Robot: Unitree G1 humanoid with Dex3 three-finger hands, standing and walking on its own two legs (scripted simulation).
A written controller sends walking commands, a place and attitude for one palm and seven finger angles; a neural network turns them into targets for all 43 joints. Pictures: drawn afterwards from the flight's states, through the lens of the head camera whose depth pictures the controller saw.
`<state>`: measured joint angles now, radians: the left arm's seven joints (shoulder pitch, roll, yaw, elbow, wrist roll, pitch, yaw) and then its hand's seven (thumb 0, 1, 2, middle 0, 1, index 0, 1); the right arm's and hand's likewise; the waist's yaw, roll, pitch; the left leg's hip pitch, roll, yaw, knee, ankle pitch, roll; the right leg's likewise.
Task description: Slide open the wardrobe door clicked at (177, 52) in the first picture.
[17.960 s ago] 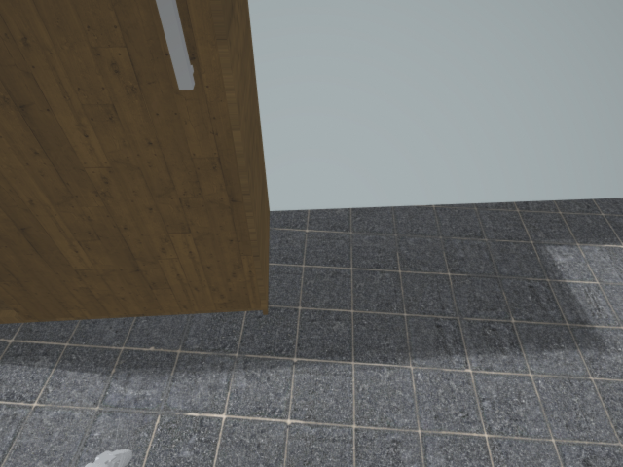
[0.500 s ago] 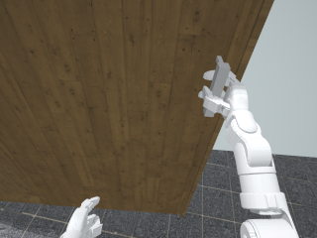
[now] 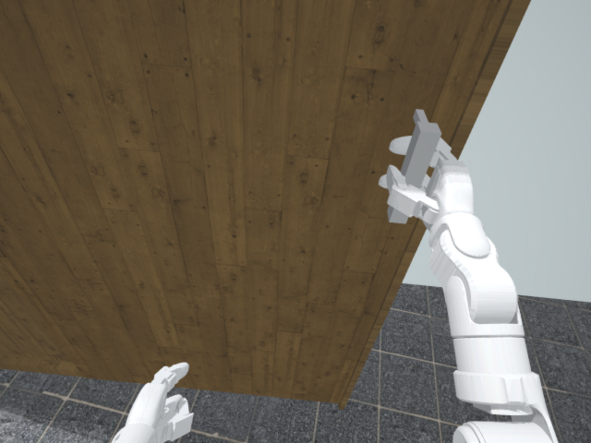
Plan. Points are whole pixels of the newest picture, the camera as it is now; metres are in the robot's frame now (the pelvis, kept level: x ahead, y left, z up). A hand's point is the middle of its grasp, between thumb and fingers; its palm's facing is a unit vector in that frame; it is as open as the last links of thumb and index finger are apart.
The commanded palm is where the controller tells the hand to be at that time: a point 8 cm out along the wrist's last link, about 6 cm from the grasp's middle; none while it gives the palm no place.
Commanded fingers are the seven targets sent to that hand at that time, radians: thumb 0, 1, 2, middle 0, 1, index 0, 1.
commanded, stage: grip the handle and tug to test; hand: right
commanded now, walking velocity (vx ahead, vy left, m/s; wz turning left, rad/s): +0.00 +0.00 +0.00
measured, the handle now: (408, 167) +0.42 -0.12 +0.21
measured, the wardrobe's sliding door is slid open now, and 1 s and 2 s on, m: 0.00 0.01 0.13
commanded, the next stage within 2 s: tug the door sideways, standing still in 0.16 s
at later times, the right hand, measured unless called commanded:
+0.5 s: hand (397, 192) +0.37 -0.10 +0.21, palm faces +0.02 +1.00 -0.03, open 6.0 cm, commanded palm +0.34 -0.12 +0.21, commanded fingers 0.00 -0.90 -0.90 0.45 1.40 0.45 1.40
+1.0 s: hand (386, 192) +0.37 -0.08 +0.21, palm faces +0.07 +1.00 -0.06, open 6.1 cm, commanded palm +0.35 -0.12 +0.21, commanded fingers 0.00 -0.90 -0.90 0.45 1.40 0.45 1.40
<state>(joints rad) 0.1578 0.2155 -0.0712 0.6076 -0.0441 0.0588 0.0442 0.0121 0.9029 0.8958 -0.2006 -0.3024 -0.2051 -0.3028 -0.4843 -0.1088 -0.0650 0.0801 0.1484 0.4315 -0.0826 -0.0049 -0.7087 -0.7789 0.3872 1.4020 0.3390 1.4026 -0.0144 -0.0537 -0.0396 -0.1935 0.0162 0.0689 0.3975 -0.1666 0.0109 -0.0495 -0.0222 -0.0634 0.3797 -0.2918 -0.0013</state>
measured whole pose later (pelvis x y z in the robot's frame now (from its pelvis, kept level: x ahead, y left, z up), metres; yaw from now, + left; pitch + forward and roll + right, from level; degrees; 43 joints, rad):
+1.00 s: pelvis -0.02 -0.01 -0.01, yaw -4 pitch -3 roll +0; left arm 0.18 0.18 -0.07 0.69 -0.03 0.02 0.02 0.01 0.90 0.90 -0.20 -0.30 -0.21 -0.30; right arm -0.70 -0.02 0.09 0.31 0.11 0.36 -0.20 -0.02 -0.71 -0.83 0.38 1.40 0.26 1.40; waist -0.06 -0.03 0.01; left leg -0.24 0.07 0.12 0.48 -0.19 0.00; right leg -0.13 0.02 0.00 0.48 -0.30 -0.01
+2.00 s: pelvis +0.06 +0.22 -0.02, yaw -8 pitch -2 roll +2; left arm -0.01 0.21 0.05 0.58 -0.03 -0.07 -0.01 0.01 0.91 0.90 -0.20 -0.30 -0.20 -0.30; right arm -0.36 -0.14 -0.02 -0.32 0.05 -0.07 -0.11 -0.07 -0.69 -0.83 0.47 1.41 0.25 1.28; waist -0.11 -0.05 0.29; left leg -0.45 0.06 0.07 0.92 -0.40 -0.03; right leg -0.26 -0.15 -0.05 0.70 -0.37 0.06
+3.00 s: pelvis +0.04 +0.49 -0.02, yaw -1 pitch -3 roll +0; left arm 0.04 0.19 0.05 0.58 -0.02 0.01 -0.02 0.01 0.91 0.90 -0.20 -0.30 -0.20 -0.30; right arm -0.38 -0.14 0.09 -0.19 0.05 -0.09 -0.13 0.01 -0.70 -0.76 0.34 1.39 0.15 1.26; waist -0.02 0.00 0.23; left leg -0.46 -0.03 0.03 1.09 -0.46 0.01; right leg -0.28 -0.12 -0.15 0.61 -0.26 0.01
